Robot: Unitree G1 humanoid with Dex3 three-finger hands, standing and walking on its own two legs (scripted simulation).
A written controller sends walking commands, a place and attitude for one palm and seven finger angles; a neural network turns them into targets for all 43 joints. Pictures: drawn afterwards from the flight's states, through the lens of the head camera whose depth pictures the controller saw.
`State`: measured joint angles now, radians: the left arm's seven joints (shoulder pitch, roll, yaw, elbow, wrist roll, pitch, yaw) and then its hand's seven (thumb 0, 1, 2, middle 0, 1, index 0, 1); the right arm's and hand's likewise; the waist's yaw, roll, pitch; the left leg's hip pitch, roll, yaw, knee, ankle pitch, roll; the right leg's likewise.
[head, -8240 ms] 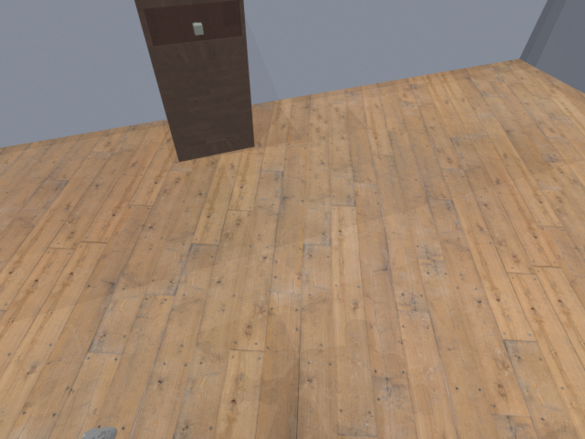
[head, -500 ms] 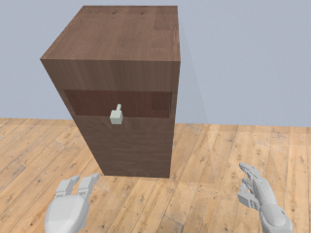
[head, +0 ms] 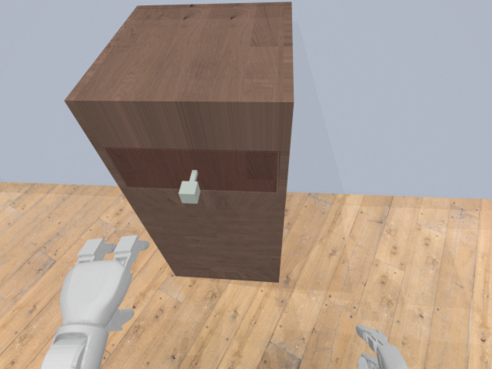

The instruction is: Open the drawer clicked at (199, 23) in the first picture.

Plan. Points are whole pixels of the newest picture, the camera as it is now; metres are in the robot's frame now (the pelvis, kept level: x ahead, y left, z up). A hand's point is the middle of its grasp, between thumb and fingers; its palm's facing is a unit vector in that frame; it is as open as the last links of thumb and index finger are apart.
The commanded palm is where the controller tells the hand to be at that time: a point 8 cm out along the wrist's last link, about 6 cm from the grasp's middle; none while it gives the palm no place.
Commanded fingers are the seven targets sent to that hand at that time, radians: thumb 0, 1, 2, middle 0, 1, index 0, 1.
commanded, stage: raise the hand with hooked fingers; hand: left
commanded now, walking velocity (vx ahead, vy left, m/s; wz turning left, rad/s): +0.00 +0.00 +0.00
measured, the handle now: (191, 185) +0.49 +0.19 -0.06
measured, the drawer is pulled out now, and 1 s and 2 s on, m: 0.00 0.00 0.00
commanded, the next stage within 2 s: move the hooked fingers above the handle in 1.00 s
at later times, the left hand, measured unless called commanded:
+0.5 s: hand (100, 240) +0.27 +0.25 +0.09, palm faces +0.07 -0.06 -1.00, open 13.7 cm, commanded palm +0.25 +0.25 +0.14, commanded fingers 0.00 -0.50 0.30 -0.30 -1.20 -0.30 -1.20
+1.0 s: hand (101, 232) +0.28 +0.25 +0.10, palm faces +0.07 -0.06 -1.00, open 13.8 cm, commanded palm +0.25 +0.25 +0.15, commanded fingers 0.00 -0.50 0.30 -0.30 -1.20 -0.30 -1.20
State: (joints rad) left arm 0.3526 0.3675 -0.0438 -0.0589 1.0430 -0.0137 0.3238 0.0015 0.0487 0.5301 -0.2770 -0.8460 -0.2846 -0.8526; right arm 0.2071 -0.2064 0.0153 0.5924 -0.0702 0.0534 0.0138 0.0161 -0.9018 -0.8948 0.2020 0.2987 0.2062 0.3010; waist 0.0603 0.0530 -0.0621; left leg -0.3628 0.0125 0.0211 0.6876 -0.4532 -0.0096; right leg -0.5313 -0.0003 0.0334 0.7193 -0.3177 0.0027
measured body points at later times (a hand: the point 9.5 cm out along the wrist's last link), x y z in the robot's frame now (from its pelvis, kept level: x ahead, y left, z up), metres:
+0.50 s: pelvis -0.01 +0.00 +0.02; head +0.00 -0.02 +0.47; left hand +0.26 +0.25 +0.14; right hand +0.22 -0.20 -0.07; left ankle -0.07 +0.13 -0.72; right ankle +0.02 -0.12 -0.72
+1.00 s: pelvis -0.02 +0.00 +0.02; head +0.00 -0.03 +0.47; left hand +0.27 +0.25 +0.15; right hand +0.15 -0.23 -0.10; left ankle -0.07 +0.13 -0.72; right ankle +0.02 -0.12 -0.72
